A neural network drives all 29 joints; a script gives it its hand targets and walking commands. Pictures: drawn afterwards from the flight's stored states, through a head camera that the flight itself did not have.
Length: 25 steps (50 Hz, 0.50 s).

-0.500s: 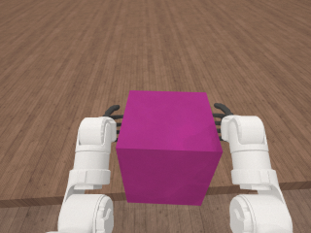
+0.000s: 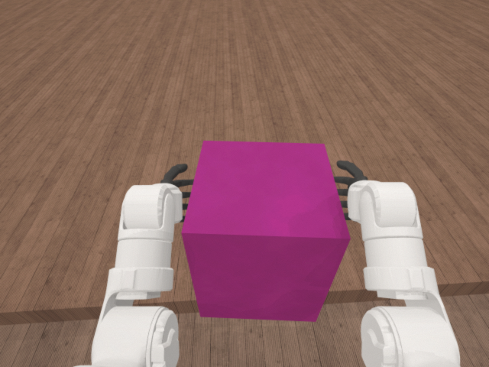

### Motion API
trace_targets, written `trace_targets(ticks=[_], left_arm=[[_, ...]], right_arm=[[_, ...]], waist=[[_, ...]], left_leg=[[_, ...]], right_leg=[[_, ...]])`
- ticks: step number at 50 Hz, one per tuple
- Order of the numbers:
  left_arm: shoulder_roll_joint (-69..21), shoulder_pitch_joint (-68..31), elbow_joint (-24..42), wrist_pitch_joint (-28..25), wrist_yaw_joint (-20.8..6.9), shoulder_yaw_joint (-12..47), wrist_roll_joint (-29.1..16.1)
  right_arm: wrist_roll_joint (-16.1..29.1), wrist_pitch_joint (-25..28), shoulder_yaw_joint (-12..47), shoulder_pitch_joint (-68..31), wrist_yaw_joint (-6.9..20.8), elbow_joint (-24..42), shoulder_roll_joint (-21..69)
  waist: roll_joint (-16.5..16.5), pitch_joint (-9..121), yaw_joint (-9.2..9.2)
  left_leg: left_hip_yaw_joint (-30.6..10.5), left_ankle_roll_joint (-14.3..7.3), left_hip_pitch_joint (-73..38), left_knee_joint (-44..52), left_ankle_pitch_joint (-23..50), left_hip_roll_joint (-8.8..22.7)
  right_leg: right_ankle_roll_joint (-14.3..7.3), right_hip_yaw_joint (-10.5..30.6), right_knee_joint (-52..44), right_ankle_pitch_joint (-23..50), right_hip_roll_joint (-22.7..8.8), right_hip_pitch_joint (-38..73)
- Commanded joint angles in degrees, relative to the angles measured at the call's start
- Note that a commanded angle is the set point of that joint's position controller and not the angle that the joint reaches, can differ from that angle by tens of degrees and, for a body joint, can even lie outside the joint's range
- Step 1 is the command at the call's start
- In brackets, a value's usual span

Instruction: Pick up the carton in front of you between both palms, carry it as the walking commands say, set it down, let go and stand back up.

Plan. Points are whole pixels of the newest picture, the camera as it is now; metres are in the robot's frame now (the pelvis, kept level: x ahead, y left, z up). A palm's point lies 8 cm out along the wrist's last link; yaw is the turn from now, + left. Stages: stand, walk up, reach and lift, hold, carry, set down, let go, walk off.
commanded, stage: carry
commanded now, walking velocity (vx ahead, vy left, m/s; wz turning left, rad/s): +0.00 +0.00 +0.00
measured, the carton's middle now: (260, 232) +0.34 +0.00 +0.05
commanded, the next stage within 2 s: none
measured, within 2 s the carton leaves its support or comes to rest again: neither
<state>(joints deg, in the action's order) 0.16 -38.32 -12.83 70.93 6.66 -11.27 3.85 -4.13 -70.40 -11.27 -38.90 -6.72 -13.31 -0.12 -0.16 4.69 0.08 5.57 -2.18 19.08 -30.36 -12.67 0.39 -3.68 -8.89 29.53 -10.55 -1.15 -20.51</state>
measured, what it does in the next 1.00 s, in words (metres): stands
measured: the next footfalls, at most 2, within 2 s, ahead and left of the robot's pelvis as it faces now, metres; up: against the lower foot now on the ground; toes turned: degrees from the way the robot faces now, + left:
right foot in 1.54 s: +0.40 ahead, -0.19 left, +0.11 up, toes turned -6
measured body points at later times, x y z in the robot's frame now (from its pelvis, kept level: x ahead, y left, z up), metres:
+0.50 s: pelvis +0.00 +0.00 +0.00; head -0.01 -0.01 +0.45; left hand +0.36 +0.15 +0.12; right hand +0.36 -0.16 +0.12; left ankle +0.04 +0.10 -0.73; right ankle +0.06 -0.08 -0.73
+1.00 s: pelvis +0.01 -0.01 +0.00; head +0.00 -0.01 +0.45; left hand +0.37 +0.15 +0.13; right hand +0.37 -0.16 +0.13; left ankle +0.03 +0.10 -0.73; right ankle +0.06 -0.08 -0.73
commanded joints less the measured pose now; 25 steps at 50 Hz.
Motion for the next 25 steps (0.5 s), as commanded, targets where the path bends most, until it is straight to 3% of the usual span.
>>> trace_targets(ticks=[1,25], left_arm=[[-64.2,-42.8,7.3,-2.0,-13.4,31.4,-24.6],[-64.2,-42.8,7.5,-2.0,-13.5,31.5,-24.7]], right_arm=[[25.0,1.5,31.8,-41.4,13.2,6.6,65.6],[25.0,1.6,32.1,-41.3,13.1,6.9,65.6]], waist=[[0.3,21.0,-0.08],[0.4,21.2,-0.16]], left_leg=[[-7.8,-3.1,-5.4,4.4,3.6,7.3],[-7.5,-2.8,-5.5,4.1,3.8,7.3]], right_leg=[[-2.0,9.4,-4.7,3.4,-8.1,9.4],[-2.1,9.5,-4.7,4.8,-8.2,10.0]])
